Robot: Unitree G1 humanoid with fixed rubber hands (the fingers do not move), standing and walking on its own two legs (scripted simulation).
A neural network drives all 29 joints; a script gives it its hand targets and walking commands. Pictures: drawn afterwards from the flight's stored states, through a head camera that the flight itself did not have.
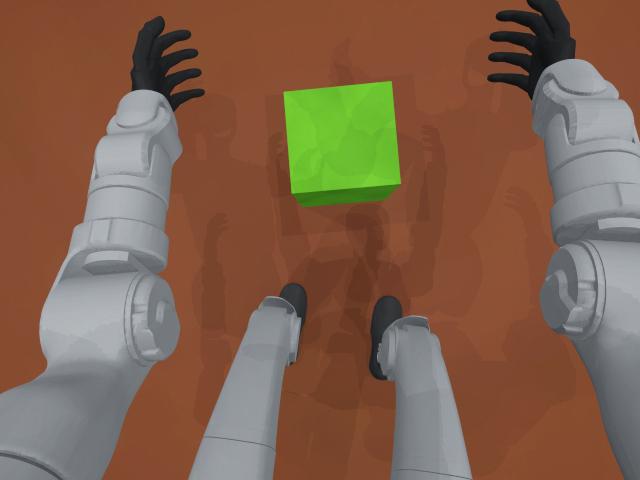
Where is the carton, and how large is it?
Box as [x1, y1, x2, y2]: [284, 81, 400, 206]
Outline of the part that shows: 391,81 284,92 291,191 302,206 385,199 400,183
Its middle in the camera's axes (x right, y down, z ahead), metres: +0.05 -0.18 +0.87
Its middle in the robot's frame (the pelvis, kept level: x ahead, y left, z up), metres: +0.55 +0.05 -0.54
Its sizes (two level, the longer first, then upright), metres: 0.210 0.200 0.250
